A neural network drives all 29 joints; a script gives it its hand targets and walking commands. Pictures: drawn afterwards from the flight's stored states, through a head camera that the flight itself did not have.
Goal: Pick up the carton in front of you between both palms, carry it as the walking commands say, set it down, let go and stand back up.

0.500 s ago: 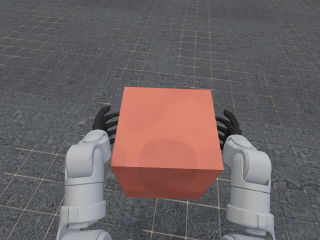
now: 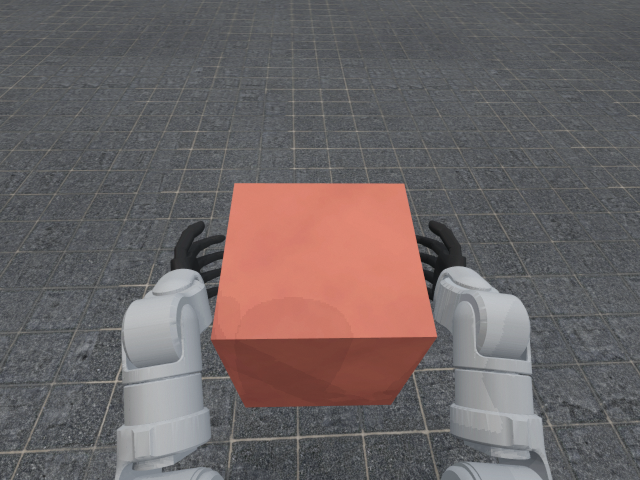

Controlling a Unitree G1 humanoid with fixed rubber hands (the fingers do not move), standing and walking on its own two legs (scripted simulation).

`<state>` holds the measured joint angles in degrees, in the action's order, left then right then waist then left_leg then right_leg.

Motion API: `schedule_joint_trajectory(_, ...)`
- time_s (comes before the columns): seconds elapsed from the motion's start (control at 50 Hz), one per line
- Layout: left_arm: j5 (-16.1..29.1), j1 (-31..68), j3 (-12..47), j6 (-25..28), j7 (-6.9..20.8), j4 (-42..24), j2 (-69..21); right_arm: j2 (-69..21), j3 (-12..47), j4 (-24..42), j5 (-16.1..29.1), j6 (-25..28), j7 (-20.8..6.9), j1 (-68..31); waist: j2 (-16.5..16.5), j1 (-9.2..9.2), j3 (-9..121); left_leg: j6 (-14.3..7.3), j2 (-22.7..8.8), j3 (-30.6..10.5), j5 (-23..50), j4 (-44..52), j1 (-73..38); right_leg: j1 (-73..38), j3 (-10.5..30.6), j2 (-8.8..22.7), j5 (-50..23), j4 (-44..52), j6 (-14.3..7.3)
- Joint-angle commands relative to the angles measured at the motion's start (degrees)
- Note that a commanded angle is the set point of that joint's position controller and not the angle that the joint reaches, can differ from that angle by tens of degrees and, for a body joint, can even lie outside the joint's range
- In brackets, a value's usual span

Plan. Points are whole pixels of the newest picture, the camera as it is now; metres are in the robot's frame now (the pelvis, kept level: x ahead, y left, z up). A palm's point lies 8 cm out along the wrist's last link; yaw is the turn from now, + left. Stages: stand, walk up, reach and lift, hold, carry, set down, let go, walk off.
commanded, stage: carry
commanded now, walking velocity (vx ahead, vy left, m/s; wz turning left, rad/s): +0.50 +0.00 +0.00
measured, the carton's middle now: (319, 303) +0.35 -0.03 +0.05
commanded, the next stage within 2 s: none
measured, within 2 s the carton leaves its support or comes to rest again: neither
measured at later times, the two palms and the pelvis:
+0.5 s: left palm (185, 186) +0.60 +0.18 +0.06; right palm (357, 178) +0.60 -0.12 +0.06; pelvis +0.28 +0.01 -0.02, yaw +2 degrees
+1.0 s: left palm (200, 112) +0.83 +0.18 +0.07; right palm (340, 108) +0.83 -0.12 +0.07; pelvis +0.59 +0.02 -0.02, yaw +1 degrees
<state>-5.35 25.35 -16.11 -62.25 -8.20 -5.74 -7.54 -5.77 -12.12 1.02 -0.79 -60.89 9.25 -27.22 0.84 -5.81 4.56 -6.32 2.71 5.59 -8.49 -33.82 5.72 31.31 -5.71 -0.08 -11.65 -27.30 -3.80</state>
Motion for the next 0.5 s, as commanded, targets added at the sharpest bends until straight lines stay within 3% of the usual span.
schedule_joint_trajectory(0.0, 5.6, 27.0, 30.0, 0.4, 0.1, 4.7, -36.4, -44.9, 35.4, 2.1, 12.7, 0.5, -2.9, -33.8, -2.5, 4.94, 13.3, -0.4, -6.4, -3.8, 19.5, -8.0, 5.5, -23.1, -3.4, -2.2, -7.4, 5.0, -2.0)
schedule_joint_trajectory(0.02, 5.1, 26.2, 29.2, 0.4, -0.1, 5.9, -35.7, -43.8, 34.3, 0.5, 12.1, 0.3, -2.6, -32.9, -0.3, 7.24, 15.4, 0.9, -4.1, -0.7, 14.5, -18.2, 10.8, -32.0, -1.3, 0.7, -11.6, 3.0, -2.2)
schedule_joint_trajectory(0.04, 4.7, 27.0, 28.7, 0.6, -0.5, 7.3, -33.6, -44.5, 33.7, -0.5, 11.9, -0.1, -2.2, -33.5, 12.3, 9.25, 23.1, 3.7, -0.5, -3.2, -17.1, -37.8, 27.0, -51.3, 18.7, 18.5, -32.0, -7.0, -11.2)
schedule_joint_trajectory(0.06, 5.6, 25.0, 28.5, 0.5, -1.1, 9.2, -33.4, -43.8, 32.8, -1.6, 11.9, -0.4, -1.6, -31.8, 12.0, 10.7, 27.2, 4.0, 1.3, -6.9, -28.3, -49.0, 38.2, -59.2, 29.6, 22.6, -22.0, -6.0, -15.2)
schedule_joint_trajectory(0.08, 6.9, 25.3, 29.3, 1.2, -1.3, 8.2, -35.4, -44.6, 32.3, -1.1, 11.6, -0.1, -1.1, -30.7, 9.3, 12.46, 29.0, 3.3, -0.5, -9.5, -24.0, -53.5, 43.1, -56.3, 36.8, 23.6, 3.4, -0.9, -18.0)
schedule_joint_trajectory(0.1, 9.5, 28.3, 31.5, 1.9, -0.8, 6.0, -40.3, -46.0, 31.8, 0.4, 10.9, 0.5, -0.9, -32.3, 3.5, 11.29, 26.7, 2.7, -3.1, -9.5, -20.4, -51.8, 44.0, -48.9, 36.3, 20.7, 16.7, 3.0, -16.2)
schedule_joint_trajectory(0.14, 14.6, 36.4, 37.2, 3.8, 0.8, 0.9, -47.5, -48.5, 30.1, 1.8, 8.6, 2.1, -0.8, -33.1, 0.0, 9.31, 23.6, 2.7, -4.6, -8.6, -16.2, -47.5, 40.7, -37.7, 31.6, 18.7, 20.5, 5.2, -13.4)
schedule_joint_trajectory(0.18, 18.8, 41.5, 41.4, 6.0, 2.7, -2.4, -51.6, -50.3, 29.9, 2.6, 6.6, 4.1, -1.1, -32.2, -0.4, 8.0, 22.2, 3.1, -5.9, -8.0, -14.6, -42.5, 37.2, -30.2, 27.5, 16.5, 25.1, 6.9, -11.6)
schedule_joint_trajectory(0.22, 21.0, 42.1, 43.8, 7.7, 4.0, -3.5, -52.4, -50.2, 30.9, 3.5, 5.5, 6.0, -1.2, -30.5, 2.2, 7.87, 21.9, 3.7, -6.9, -6.8, -11.8, -38.1, 38.6, -30.2, 24.2, 15.6, 19.1, 6.5, -12.0)
schedule_joint_trajectory(0.28, 21.1, 37.2, 44.9, 9.3, 4.6, -2.2, -50.9, -48.1, 32.6, 4.8, 4.3, 7.9, -1.1, -26.5, 3.6, 8.48, 21.8, 4.7, -7.8, -4.9, -8.0, -28.7, 41.7, -35.3, 21.1, 15.7, 7.3, 6.5, -11.8)
schedule_joint_trajectory(0.34, 19.7, 32.2, 44.5, 10.0, 4.4, -1.6, -49.1, -46.7, 34.4, 6.5, 4.3, 8.7, -1.4, -24.4, 4.2, 8.95, 20.6, 4.9, -7.2, -2.7, -0.4, -16.2, 38.4, -38.1, 15.2, 14.1, -1.1, 7.3, -8.8)
schedule_joint_trajectory(0.44, 15.8, 27.0, 42.1, 9.6, 2.8, -2.8, -43.7, -44.3, 36.6, 9.2, 6.7, 8.2, -1.9, -24.3, 6.4, 9.74, 16.4, 4.1, -2.8, 3.3, 6.0, 2.6, 29.5, -41.7, 6.6, 10.7, -10.1, 5.9, -4.5)
schedule_joint_trajectory(0.48, 14.5, 25.2, 40.8, 8.9, 1.7, -3.8, -40.9, -42.0, 36.5, 10.3, 8.1, 7.3, -1.5, -24.1, 7.8, 8.03, 17.4, 3.1, -0.6, 6.6, 7.3, 9.7, 19.5, -40.8, 2.9, 9.6, -19.8, -0.4, -2.5)
